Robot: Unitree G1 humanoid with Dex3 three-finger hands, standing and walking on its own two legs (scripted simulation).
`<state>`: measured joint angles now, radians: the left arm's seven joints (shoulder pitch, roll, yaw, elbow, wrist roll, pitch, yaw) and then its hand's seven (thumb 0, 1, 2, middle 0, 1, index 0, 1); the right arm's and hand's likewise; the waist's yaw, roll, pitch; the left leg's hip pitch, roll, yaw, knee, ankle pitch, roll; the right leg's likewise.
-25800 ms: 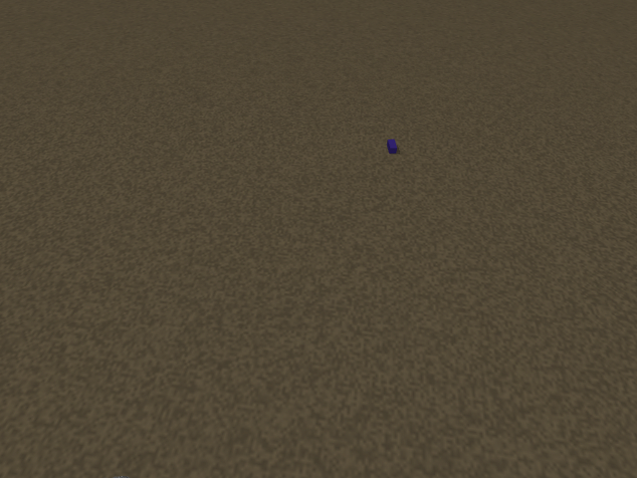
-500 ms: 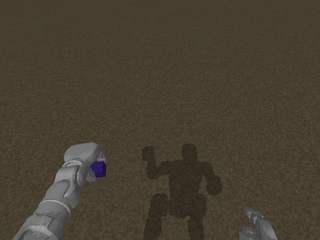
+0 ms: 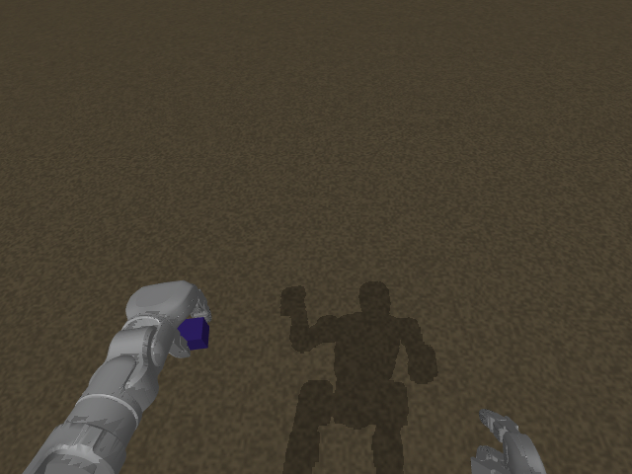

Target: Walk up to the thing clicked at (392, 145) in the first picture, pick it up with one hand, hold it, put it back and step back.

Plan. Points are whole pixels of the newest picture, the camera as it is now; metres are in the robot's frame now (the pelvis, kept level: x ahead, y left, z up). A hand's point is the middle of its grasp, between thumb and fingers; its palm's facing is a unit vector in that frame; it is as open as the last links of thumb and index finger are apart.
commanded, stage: hold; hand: left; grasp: from above
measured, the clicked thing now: (181, 335) +0.31 +0.23 -0.07
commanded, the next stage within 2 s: crouch in 0.08 s
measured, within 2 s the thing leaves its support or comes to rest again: neither
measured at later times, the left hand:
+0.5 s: hand (180, 353) +0.29 +0.23 -0.08, palm faces -0.46 -0.08 -0.89, open 6.4 cm
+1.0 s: hand (211, 370) +0.35 +0.25 -0.31, palm faces -0.40 -0.03 -0.91, open 6.5 cm
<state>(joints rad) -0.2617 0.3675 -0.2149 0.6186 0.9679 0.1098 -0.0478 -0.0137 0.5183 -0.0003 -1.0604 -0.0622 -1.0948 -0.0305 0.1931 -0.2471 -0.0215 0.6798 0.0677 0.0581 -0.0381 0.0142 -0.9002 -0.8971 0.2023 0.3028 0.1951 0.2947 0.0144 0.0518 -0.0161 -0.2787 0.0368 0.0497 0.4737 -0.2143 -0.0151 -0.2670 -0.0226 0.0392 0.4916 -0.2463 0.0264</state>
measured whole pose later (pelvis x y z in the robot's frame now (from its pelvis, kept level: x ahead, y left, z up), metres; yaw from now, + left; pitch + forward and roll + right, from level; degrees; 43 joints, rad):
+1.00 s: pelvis -0.05 +0.01 -0.19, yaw +0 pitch +30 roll -3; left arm -0.68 0.43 -0.02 1.22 1.12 0.00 0.37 -0.02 0.50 0.05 -1.05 -0.08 -1.07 -0.06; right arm 0.25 -0.25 -0.07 0.75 -0.04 0.00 0.00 0.01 -0.89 -0.89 0.20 0.30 0.20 0.29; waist -0.13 0.05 -0.20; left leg -1.54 0.05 -0.03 1.57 -0.56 0.00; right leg -1.48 0.00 0.01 1.54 -0.59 0.04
